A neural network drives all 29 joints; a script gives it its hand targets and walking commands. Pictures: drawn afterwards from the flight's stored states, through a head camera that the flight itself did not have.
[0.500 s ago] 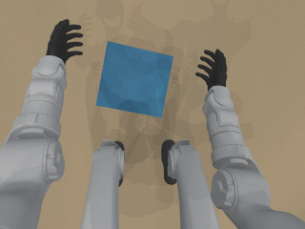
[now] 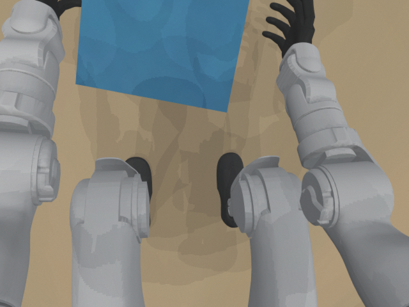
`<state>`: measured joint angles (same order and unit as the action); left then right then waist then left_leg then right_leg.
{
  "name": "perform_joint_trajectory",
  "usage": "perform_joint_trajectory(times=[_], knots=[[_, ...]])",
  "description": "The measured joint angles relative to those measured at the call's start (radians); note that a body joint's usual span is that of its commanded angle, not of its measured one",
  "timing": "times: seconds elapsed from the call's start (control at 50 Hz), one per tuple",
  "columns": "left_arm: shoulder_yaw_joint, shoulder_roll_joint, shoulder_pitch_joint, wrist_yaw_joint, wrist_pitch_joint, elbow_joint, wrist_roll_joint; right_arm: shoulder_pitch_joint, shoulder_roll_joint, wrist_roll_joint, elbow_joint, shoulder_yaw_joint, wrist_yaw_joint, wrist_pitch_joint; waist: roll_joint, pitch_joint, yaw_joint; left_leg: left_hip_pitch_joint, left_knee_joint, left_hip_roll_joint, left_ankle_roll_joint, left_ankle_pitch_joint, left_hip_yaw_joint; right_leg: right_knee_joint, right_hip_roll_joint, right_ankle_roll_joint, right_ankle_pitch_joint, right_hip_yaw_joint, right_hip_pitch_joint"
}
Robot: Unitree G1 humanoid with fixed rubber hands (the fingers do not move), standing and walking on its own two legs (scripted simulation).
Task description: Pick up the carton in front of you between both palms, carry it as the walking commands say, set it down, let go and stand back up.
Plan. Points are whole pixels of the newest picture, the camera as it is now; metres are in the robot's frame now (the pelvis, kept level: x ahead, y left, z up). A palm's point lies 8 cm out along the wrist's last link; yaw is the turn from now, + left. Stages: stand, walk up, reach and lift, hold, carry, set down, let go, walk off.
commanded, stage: reach and lift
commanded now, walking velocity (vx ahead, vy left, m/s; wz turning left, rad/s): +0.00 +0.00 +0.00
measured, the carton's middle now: (165, 42) +0.50 +0.07 -0.26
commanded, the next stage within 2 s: none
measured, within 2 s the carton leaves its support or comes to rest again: leaves its support in 0.82 s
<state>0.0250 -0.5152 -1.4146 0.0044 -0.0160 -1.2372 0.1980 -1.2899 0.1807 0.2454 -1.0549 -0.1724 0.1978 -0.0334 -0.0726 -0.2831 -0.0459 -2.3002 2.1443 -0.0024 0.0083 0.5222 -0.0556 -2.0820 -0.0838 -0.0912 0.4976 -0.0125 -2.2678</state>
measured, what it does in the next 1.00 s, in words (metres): stands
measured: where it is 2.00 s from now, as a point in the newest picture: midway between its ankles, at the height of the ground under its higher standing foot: (186, 205)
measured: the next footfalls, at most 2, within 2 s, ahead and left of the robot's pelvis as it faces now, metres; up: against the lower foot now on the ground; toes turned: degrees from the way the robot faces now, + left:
none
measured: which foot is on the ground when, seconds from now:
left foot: down 0.00-1.00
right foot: down 0.00-1.00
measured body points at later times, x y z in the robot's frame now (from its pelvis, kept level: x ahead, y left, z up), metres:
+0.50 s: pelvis +0.01 +0.00 +0.00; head +0.36 +0.06 +0.26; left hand +0.54 +0.21 -0.19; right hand +0.53 -0.11 -0.18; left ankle +0.12 +0.12 -0.35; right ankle +0.14 -0.13 -0.35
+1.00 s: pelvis +0.01 +0.00 +0.00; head +0.32 +0.08 +0.31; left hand +0.53 +0.21 -0.14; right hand +0.52 -0.09 -0.12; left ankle +0.12 +0.12 -0.35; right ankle +0.14 -0.13 -0.35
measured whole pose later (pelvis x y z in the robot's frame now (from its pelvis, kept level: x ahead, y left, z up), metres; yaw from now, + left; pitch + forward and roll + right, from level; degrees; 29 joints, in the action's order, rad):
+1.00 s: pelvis +0.01 +0.00 +0.00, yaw +3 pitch +37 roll -4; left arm 0.04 -0.32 -1.27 -0.09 -0.17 -1.00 0.13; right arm -1.07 0.02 0.14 -0.76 -0.34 0.24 -0.12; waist -0.09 -0.14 0.00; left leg -2.26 2.17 -0.06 -0.03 0.55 -0.07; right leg -2.13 -0.14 -0.13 0.56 -0.06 -2.23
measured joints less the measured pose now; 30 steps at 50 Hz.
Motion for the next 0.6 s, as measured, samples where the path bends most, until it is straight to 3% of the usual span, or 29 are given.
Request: perform_joint_trajectory(times=[0.2, 0.52, 0.6], knots=[[0.022, 0.026, 0.044, -0.030, 0.019, 0.086, 0.003, 0.014, 0.039, 0.093, -0.001, 0.077, -0.004, 0.040, -0.024, -0.016, 0.021, 0.002, 0.055, 0.013, 0.006, 0.044, 0.010, -0.056, -0.013, -0.007, 0.036, -0.009, -0.006], [0.052, 0.087, -0.013, -0.021, 0.031, -0.024, 0.000, -0.012, -0.039, 0.003, -0.038, 0.049, -0.005, 0.051, -0.006, 0.024, 0.026, 0.006, 0.024, 0.008, -0.002, 0.031, 0.006, -0.030, -0.017, -0.002, 0.028, -0.010, -0.003], [0.057, 0.106, -0.050, -0.038, 0.025, -0.070, -0.010, -0.049, -0.075, -0.040, -0.068, -0.031, 0.038, 0.057, -0.007, 0.024, 0.026, 0.001, 0.018, -0.004, -0.006, 0.022, 0.003, -0.028, -0.015, -0.003, 0.027, -0.011, -0.004]])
